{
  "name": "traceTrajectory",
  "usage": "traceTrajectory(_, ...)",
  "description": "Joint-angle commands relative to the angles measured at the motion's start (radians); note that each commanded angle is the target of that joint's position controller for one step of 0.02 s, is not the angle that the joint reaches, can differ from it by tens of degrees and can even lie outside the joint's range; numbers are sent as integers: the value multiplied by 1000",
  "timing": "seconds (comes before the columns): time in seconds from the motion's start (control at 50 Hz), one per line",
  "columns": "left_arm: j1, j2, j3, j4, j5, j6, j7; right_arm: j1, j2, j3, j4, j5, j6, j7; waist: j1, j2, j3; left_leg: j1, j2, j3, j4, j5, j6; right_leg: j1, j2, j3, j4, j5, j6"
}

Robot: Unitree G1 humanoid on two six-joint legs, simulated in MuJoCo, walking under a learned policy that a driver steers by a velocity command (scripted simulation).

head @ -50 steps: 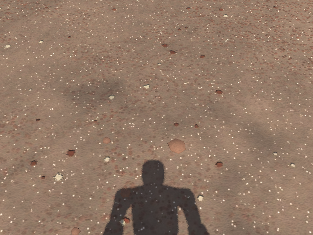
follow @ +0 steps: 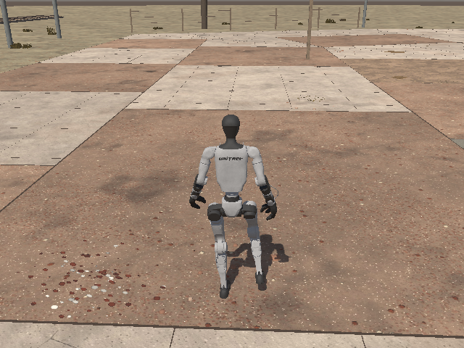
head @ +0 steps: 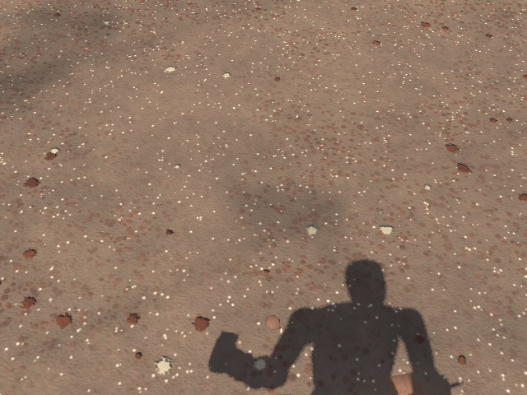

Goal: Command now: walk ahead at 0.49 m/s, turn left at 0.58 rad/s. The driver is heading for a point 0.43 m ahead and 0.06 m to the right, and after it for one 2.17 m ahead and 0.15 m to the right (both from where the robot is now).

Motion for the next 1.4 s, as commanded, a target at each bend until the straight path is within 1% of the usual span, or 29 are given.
traceTrajectory(0.02,-10,52,11,-68,11,8,7,-30,-166,-39,-83,5,-17,-23,25,58,-13,-93,218,-199,-146,222,157,38,34,-47,-208,182,35)
traceTrajectory(0.08,-116,30,-2,-103,-3,1,-4,27,-167,-38,-72,12,-7,-30,-28,95,-24,-80,194,-187,-116,127,107,111,90,-61,-441,350,30)
traceTrajectory(0.16,-179,67,3,-135,-13,-17,-29,99,-146,-27,-41,13,-3,-33,-60,122,-31,69,269,-268,-36,91,94,108,97,-40,-541,341,-8)
traceTrajectory(0.24,-32,122,30,-110,-9,-32,-33,78,-152,-25,-42,1,11,-36,34,157,-82,168,273,-297,138,364,53,294,129,-79,-626,197,-96)
traceTrajectory(0.26,116,162,44,-88,4,-36,-28,61,-119,-9,-59,-8,9,-32,103,121,-209,86,223,-249,345,362,22,534,35,4,-585,234,-159)
traceTrajectory(0.28,271,249,69,-63,16,-29,-25,171,-61,11,-67,-2,-4,-30,107,-89,-376,-230,90,-139,701,84,-54,929,-175,343,-579,172,-307)
traceTrajectory(0.3,336,212,68,-16,-12,-16,-37,229,-66,18,-54,18,-14,-27,105,-278,-408,-469,39,-125,909,-413,-85,1036,-288,678,-724,-74,-379)
traceTrajectory(0.32,284,129,44,-32,-29,-11,-37,133,-159,-3,-62,33,-18,-26,122,-137,-242,-575,100,-165,988,-369,-77,926,-259,619,-760,-234,-327)
traceTrajectory(0.36,162,80,22,-50,-14,5,-36,-24,-148,-1,-103,9,-19,-23,84,0,-46,-562,185,-85,910,-215,-78,650,-165,367,-814,-81,-273)
traceTrajectory(0.44,142,71,16,-35,-11,-4,-41,10,-84,4,-93,-3,-6,-21,25,-61,-36,-439,244,-35,744,-119,-100,495,-77,170,-887,179,-264)
traceTrajectory(0.58,235,130,29,17,-29,16,-24,-214,-43,25,-157,-6,-22,-11,92,-41,-6,-410,225,20,318,192,-124,517,-40,6,-911,311,-232)
traceTrajectory(0.68,305,146,31,60,-36,40,-20,-335,-64,22,-208,8,-33,15,115,-50,28,-407,196,24,193,159,-93,635,-106,32,-860,313,-217)
traceTrajectory(0.72,297,163,36,66,-36,51,-14,-317,-86,15,-210,6,-39,22,87,-60,13,-354,180,33,158,90,-66,683,-125,36,-809,400,-199)
traceTrajectory(0.76,275,163,32,62,-35,61,-11,-138,-143,-17,-161,-2,-41,14,-17,-49,-99,-62,135,71,105,91,-20,642,-69,-9,-593,654,-163)
traceTrajectory(0.78,261,129,15,39,-21,58,-9,46,-205,-39,-123,-14,-41,2,-97,-7,-236,241,247,-36,151,131,34,471,-20,-40,-349,527,-129)
traceTrajectory(0.8,369,13,-21,13,-17,39,-14,156,-307,-64,-106,-30,-32,-5,-80,230,-392,643,516,-454,126,24,177,52,138,-105,50,35,-55)
traceTrajectory(0.82,365,56,-13,33,-33,21,-17,181,-230,-45,-99,-18,-25,-5,-98,265,-446,638,567,-661,7,-87,204,-72,156,36,200,-345,-56)
traceTrajectory(0.84,276,136,13,10,-60,16,-20,119,-181,-27,-97,-11,-24,-8,-91,191,-268,498,531,-511,-20,-125,152,-146,105,47,251,-287,-63)
traceTrajectory(0.9,207,107,23,-3,-40,44,-12,-60,-94,-1,-102,-18,-38,-1,9,136,-66,134,412,-210,-139,-18,80,-42,2,12,123,-79,-51)
traceTrajectory(1.0,201,52,23,-15,-36,85,-8,-81,-116,-17,-52,-32,-66,-6,50,96,-10,35,390,0,-223,190,84,-42,-5,36,43,95,-20)
traceTrajectory(1.1,53,21,12,-67,-31,71,-36,-49,-152,-23,-18,-25,-54,-26,1,70,24,94,365,147,-231,239,48,-38,14,-32,-249,328,-32)
traceTrajectory(1.2,-95,13,3,-155,-32,71,-69,36,-191,-37,25,-4,-17,-33,-53,56,70,283,428,188,-172,311,35,-110,28,-100,-391,242,-73)
traceTrajectory(1.26,-74,44,19,-187,-33,76,-82,18,-224,-46,23,5,6,-41,-10,100,20,341,436,231,-29,680,2,0,95,-177,-415,95,-122)
traceTrajectory(1.3,113,109,57,-155,-36,81,-76,-5,-244,-51,14,9,21,-51,104,118,-95,300,405,265,251,908,-30,266,181,-220,-452,56,-175)
traceTrajectory(1.32,279,175,92,-115,-35,87,-59,-10,-229,-42,5,7,18,-55,190,74,-182,132,363,274,501,756,-70,553,179,-153,-512,117,-218)
traceTrajectory(1.34,323,296,117,-104,-38,92,-38,78,-92,0,-42,-36,-3,-42,117,-189,-268,-303,220,254,874,-78,-132,928,-86,303,-521,130,-361)
traceTrajectory(1.36,332,276,102,-140,-32,76,-44,52,-98,14,-67,-18,-48,-24,121,-173,-439,-514,88,8,1070,-466,-144,1077,-230,765,-708,-28,-500)
traceTrajectory(1.38,315,200,80,-133,-23,65,-49,-80,-177,-9,-95,25,-73,-11,166,-67,-332,-616,152,-62,1081,-377,-119,1017,-196,634,-752,-16,-426)
traceTrajectory(1.4,262,170,71,-133,-26,58,-48,-117,-166,-3,-113,30,-84,-10,130,-32,-209,-618,193,-48,1001,-285,-101,867,-154,489,-753,47,-383)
